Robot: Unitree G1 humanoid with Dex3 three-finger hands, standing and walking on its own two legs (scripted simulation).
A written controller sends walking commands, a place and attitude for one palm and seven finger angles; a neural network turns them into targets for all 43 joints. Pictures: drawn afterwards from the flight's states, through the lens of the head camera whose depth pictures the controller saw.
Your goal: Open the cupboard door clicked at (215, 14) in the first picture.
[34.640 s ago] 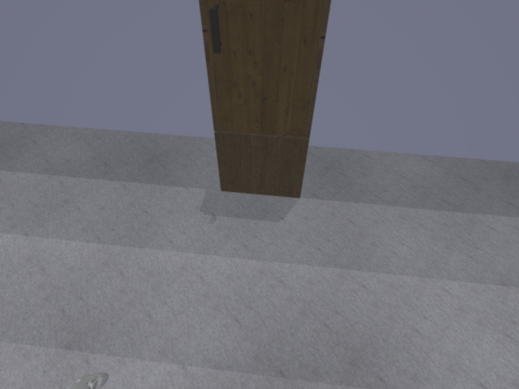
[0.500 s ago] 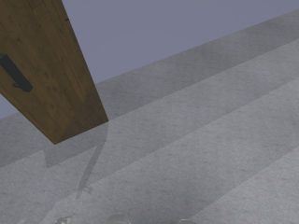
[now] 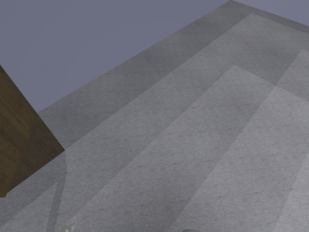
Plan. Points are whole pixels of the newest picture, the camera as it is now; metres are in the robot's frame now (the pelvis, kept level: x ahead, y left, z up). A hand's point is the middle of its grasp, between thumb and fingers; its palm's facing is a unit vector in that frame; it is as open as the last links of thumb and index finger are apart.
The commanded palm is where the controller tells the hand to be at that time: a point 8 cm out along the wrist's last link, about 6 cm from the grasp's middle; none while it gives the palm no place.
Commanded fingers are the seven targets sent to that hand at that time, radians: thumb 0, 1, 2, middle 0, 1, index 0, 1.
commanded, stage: walk to a spot facing it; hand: left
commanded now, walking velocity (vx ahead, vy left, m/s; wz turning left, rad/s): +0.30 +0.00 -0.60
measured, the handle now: out of the picture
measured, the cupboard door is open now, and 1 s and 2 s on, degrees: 46 46 46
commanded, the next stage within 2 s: turn to face it in 1.38 s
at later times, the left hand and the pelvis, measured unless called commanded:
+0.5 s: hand (104, 202) +0.22 +0.18 -0.19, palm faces -0.24 -0.96 -0.17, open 7.4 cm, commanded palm none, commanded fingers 0.00 0.90 0.90 -0.20 -0.30 -0.20 -0.30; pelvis +0.16 -0.01 -0.02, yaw -18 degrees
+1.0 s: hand (165, 127) +0.51 -0.02 -0.16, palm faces -0.42 -0.88 -0.21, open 7.3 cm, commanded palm none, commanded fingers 0.00 0.90 0.90 -0.20 -0.30 -0.20 -0.30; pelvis +0.35 -0.14 +0.00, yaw -27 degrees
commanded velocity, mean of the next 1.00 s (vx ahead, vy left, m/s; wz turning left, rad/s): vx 0.36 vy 0.00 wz -0.36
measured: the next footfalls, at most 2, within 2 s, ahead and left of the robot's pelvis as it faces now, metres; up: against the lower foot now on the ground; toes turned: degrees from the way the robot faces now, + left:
right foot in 0.08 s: +0.05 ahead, -0.14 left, +0.00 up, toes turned -8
left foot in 0.42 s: +0.29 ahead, +0.08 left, +0.00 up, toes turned -10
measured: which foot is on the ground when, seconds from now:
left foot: down 0.00-0.08, up 0.10-0.40, down 0.42-0.82, up 0.84-1.00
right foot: up 0.00-0.06, down 0.08-0.42, up 0.44-0.80, down 0.82-1.00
